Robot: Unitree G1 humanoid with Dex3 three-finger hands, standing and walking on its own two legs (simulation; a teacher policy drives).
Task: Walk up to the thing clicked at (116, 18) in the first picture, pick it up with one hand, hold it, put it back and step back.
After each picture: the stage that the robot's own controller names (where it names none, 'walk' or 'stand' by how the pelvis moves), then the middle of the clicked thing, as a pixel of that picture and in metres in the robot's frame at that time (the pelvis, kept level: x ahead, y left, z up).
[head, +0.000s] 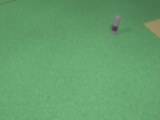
stand; (115, 25) +1.56 -0.45 -0.66
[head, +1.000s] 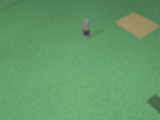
walk; (86, 29) +1.48 +0.01 -0.63
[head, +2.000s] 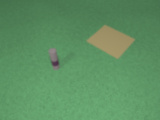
walk; (54, 59) +0.97 +0.29 -0.65
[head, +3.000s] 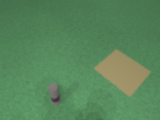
walk; (54, 94) +0.59 +0.22 -0.64
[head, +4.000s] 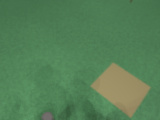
stand; out of the picture +0.38 +0.19 -0.65
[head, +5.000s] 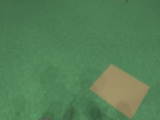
stand; out of the picture +0.36 +0.21 -0.66
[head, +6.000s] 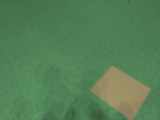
stand; out of the picture +0.36 +0.22 -0.66
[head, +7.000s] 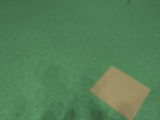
stand; out of the picture +0.35 +0.22 -0.66
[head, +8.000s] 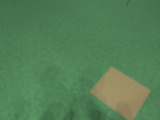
stand; out of the picture +0.34 +0.22 -0.66
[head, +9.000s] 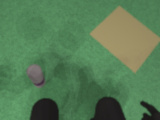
go down; (37, 77) +0.42 +0.19 -0.41
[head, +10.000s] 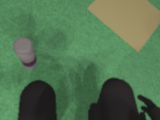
go down; (27, 56) +0.46 +0.21 -0.28
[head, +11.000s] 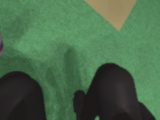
close in; out of the picture +0.45 +0.23 -0.19
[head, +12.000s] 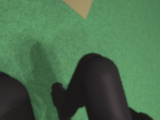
close; out of the picture +0.44 +0.25 -0.16
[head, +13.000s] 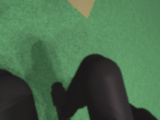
lift; out of the picture +0.42 +0.25 -0.17
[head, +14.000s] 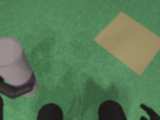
lift; (19, 74) +0.33 +0.18 +0.04
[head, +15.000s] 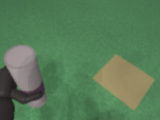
hold; (30, 82) +0.31 +0.16 +0.06
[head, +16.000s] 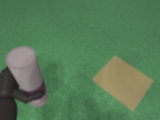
hold; (31, 81) +0.31 +0.16 +0.05
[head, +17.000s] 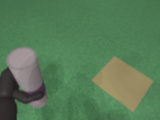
hold; (32, 82) +0.31 +0.16 +0.05
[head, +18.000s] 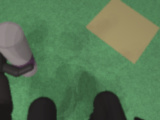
crouch; (20, 55) +0.40 +0.17 -0.02
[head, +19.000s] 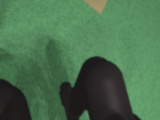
lower; out of the picture +0.46 +0.24 -0.14
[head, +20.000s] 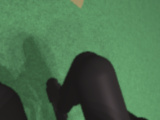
lower; out of the picture +0.45 +0.26 -0.17
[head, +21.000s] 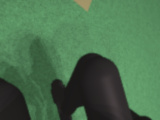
lower; out of the picture +0.44 +0.26 -0.16
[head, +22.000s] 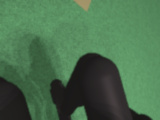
lower; out of the picture +0.44 +0.26 -0.17
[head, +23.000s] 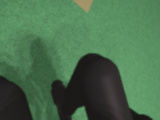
rest; out of the picture +0.44 +0.26 -0.16
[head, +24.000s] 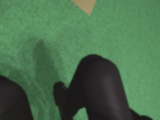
open; out of the picture +0.44 +0.25 -0.17
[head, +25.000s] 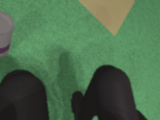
stand; out of the picture +0.45 +0.22 -0.20
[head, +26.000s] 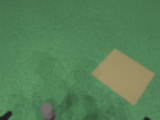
stand; (48, 114) +0.39 +0.17 -0.56
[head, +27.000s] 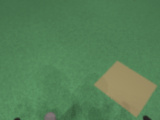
stand; out of the picture +0.39 +0.18 -0.60
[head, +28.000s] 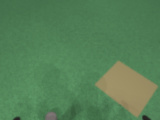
stand; out of the picture +0.39 +0.17 -0.60
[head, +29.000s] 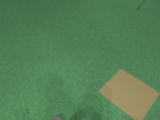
stand; out of the picture +0.40 +0.17 -0.65
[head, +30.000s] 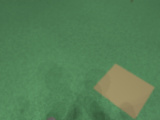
stand; out of the picture +0.37 +0.20 -0.66
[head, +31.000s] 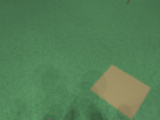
stand; out of the picture +0.36 +0.20 -0.66
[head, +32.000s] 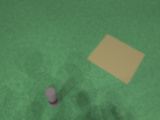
walk; (52, 97) +0.46 +0.18 -0.63
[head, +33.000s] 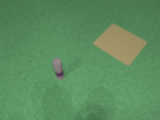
walk; (58, 69) +0.73 +0.20 -0.63
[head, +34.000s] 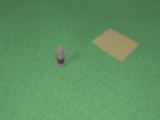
stand; (60, 57) +1.02 +0.17 -0.64
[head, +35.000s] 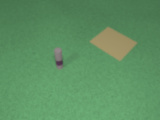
stand; (58, 59) +0.99 +0.18 -0.66
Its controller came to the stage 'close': yes
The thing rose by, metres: 0.69
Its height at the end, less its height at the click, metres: +0.00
